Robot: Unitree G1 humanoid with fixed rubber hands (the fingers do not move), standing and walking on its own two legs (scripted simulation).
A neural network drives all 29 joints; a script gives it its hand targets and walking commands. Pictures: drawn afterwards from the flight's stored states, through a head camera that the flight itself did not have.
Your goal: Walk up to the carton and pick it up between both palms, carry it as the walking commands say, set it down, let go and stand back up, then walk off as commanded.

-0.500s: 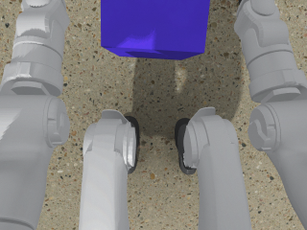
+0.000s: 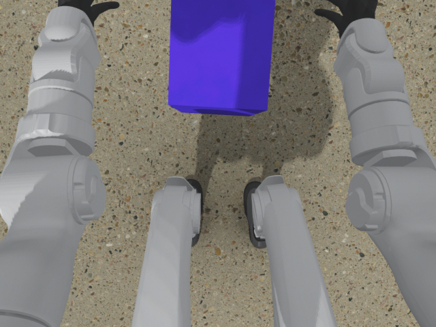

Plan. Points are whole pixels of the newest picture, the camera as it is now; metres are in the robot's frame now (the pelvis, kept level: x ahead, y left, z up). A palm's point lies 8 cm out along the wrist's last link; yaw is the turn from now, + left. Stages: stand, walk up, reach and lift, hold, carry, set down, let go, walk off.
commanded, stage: set down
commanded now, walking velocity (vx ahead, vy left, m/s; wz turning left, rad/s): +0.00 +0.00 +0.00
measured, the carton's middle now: (218, 67) +0.54 +0.02 -0.39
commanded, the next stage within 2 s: let go in 0.58 s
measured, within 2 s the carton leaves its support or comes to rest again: neither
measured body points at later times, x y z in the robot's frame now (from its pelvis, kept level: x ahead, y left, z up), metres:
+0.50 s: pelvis +0.02 +0.00 +0.14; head +0.33 +0.02 +0.47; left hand +0.56 +0.22 +0.04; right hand +0.54 -0.17 +0.04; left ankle +0.09 +0.10 -0.48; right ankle +0.09 -0.11 -0.48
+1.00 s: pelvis +0.07 -0.01 +0.20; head +0.32 +0.00 +0.58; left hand +0.46 +0.23 +0.09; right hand +0.46 -0.20 +0.08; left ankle +0.09 +0.10 -0.48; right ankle +0.09 -0.11 -0.48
